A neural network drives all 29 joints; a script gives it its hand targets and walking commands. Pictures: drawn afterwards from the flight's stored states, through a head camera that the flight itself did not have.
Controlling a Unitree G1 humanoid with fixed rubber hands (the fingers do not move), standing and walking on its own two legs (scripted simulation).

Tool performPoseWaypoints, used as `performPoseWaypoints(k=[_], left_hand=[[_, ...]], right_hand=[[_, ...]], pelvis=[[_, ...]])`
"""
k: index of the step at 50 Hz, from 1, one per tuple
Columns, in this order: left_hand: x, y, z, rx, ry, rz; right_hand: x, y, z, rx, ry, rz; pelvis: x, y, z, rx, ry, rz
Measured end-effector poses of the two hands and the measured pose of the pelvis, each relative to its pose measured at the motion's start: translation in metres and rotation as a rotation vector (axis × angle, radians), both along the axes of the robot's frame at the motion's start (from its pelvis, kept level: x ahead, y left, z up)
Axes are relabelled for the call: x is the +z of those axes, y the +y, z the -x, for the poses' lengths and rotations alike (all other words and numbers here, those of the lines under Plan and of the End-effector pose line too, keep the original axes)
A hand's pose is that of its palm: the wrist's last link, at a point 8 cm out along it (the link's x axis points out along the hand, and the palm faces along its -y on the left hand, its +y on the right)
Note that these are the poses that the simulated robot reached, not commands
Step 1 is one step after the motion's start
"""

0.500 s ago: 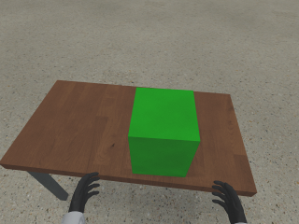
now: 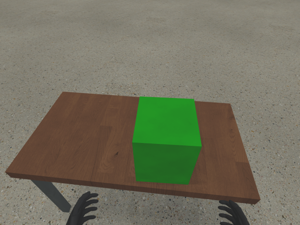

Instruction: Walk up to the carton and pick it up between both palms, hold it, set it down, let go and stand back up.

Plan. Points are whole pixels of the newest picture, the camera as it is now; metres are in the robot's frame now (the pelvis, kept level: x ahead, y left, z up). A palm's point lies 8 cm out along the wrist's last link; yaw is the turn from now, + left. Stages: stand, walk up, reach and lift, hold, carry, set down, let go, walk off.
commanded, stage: set down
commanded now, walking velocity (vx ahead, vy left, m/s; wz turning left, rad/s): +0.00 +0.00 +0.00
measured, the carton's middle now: (164, 141) +0.46 -0.03 -0.08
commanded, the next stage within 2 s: let go in 0.18 s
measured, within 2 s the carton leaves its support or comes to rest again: neither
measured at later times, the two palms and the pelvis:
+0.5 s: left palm out of the picture +0.16 +0.22 -0.08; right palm out of the picture +0.14 -0.24 -0.08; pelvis -0.01 -0.01 +0.00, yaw -1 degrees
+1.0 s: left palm out of the picture +0.06 +0.25 -0.12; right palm out of the picture +0.06 -0.25 -0.12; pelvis +0.00 +0.00 +0.00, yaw +2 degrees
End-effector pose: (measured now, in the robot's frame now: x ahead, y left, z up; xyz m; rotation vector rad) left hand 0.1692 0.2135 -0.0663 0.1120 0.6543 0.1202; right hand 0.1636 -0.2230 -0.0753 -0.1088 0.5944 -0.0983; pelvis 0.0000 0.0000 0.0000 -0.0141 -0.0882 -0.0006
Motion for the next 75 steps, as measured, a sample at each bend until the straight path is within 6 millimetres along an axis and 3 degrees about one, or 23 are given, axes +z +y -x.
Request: performPoseWaypoints(k=[21,33,36,39,45,52,66,75], left_hand=[[-0.010,-0.001,0.014,-0.022,0.173,-0.037],[-0.008,0.006,0.011,-0.035,0.188,-0.060],[-0.010,0.011,0.013,-0.050,0.164,-0.081],[-0.018,0.021,0.028,-0.027,0.179,-0.084],[-0.041,0.037,0.075,0.031,0.317,-0.073],[-0.055,0.041,0.118,0.075,0.429,-0.050],[-0.066,0.047,0.174,0.124,0.600,-0.034],[-0.073,0.038,0.196,0.132,0.701,-0.007]], right_hand=[[-0.003,-0.013,0.020,-0.006,0.113,0.053],[-0.005,-0.011,0.023,-0.002,0.120,0.060],[-0.016,-0.014,0.033,0.004,0.229,0.080],[-0.028,-0.022,0.052,-0.002,0.362,0.097],[-0.038,-0.033,0.089,-0.039,0.502,0.106],[-0.042,-0.028,0.108,-0.053,0.558,0.107],[-0.053,-0.009,0.136,-0.065,0.647,0.085],[-0.059,0.001,0.160,-0.078,0.735,0.068]], pelvis=[[0.001,-0.007,0.007,-0.011,-0.009,-0.007],[0.000,-0.005,0.007,-0.015,-0.005,-0.008],[-0.001,-0.004,0.006,0.009,0.029,-0.006],[-0.002,-0.003,0.006,0.011,0.051,-0.007],[-0.003,0.001,0.002,0.024,0.071,-0.008],[-0.002,0.006,0.001,0.032,0.074,-0.007],[0.001,0.017,0.000,0.039,0.071,-0.007],[0.002,0.020,-0.002,0.043,0.071,-0.008]])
